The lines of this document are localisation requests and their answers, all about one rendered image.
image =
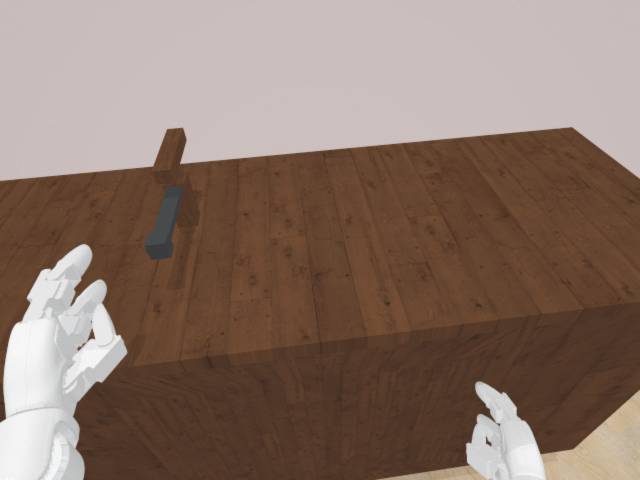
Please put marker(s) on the left robot hand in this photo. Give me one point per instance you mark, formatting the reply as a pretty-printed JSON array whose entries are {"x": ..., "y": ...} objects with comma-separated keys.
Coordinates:
[{"x": 44, "y": 344}]

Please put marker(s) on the counter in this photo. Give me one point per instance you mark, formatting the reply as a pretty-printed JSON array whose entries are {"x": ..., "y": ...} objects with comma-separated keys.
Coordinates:
[{"x": 326, "y": 315}]

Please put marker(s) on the robot left forearm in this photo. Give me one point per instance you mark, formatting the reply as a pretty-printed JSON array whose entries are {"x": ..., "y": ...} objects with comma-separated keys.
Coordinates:
[{"x": 40, "y": 444}]

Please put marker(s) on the right robot hand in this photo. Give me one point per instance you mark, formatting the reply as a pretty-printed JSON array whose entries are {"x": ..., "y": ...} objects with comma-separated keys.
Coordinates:
[{"x": 514, "y": 451}]

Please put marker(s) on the tap lever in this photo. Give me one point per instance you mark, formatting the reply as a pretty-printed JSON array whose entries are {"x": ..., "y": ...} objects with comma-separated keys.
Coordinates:
[{"x": 159, "y": 244}]

